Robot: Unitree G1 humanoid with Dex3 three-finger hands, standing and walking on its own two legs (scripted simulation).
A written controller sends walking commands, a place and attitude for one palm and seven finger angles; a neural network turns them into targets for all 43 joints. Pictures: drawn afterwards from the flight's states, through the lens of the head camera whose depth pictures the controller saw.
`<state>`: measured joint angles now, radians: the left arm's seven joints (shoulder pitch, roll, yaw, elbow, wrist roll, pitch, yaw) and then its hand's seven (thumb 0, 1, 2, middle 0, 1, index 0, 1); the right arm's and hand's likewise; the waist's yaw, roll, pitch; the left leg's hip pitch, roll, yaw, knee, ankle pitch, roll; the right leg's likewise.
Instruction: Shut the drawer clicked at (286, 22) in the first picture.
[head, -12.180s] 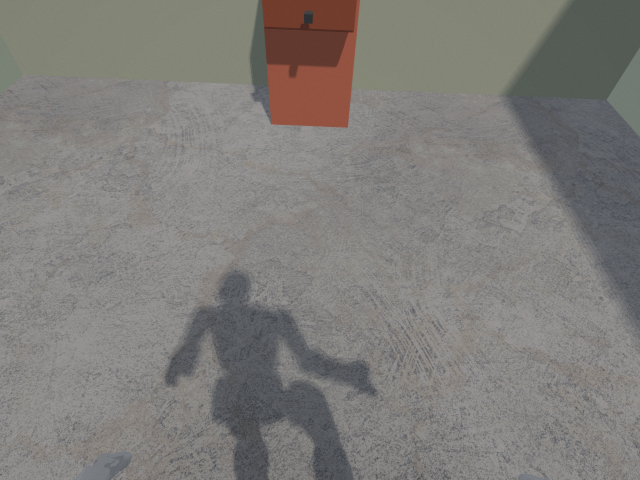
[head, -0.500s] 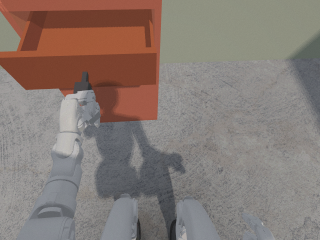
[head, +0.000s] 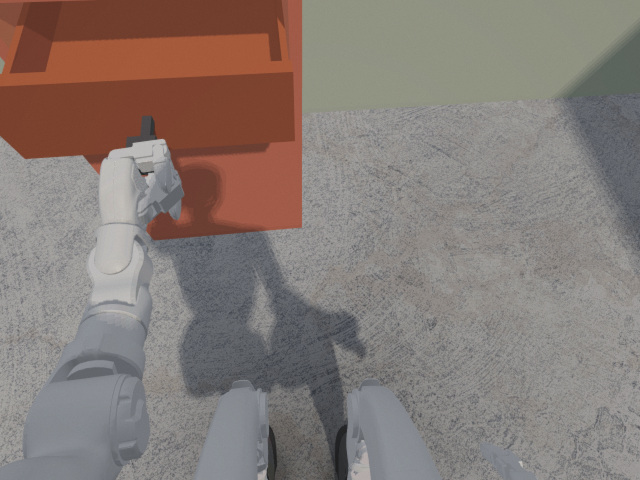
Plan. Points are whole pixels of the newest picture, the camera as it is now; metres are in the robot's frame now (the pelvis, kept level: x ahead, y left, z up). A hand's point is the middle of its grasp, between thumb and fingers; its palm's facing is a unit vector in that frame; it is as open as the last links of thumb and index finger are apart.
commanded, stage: push the drawer shut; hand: left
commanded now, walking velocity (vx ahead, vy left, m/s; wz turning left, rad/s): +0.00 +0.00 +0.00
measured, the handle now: (146, 143) +0.53 +0.21 +0.03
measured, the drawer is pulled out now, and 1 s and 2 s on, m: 0.14 0.00 0.00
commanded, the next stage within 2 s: pull the fist back off the drawer in 1.38 s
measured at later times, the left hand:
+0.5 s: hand (179, 142) +0.53 +0.17 +0.03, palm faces +0.07 -1.00 -0.05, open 3.2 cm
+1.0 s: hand (180, 101) +0.60 +0.17 +0.03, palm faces +0.07 -1.00 -0.03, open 3.2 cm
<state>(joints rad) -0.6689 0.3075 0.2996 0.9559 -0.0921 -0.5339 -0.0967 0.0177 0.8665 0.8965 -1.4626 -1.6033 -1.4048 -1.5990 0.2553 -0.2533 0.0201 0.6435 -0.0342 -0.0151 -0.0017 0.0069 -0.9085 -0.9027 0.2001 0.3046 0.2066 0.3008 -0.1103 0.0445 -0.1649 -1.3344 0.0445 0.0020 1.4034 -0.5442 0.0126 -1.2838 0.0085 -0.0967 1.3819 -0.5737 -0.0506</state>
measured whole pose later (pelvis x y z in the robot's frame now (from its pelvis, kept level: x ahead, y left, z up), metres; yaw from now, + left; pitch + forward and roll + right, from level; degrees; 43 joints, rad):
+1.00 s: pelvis +0.00 +0.01 -0.02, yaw -3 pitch +35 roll -6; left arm -1.15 0.63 0.48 1.25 0.05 -0.40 -0.12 0.01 0.86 0.89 -1.46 -1.60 -1.40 -1.60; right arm 0.33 -0.26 0.08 0.62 -0.07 0.07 0.03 0.00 -0.91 -0.90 0.20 0.30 0.21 0.30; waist -0.26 0.06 -0.12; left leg -1.53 0.08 -0.03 1.48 -0.57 0.03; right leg -1.46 0.04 -0.12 1.41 -0.56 -0.04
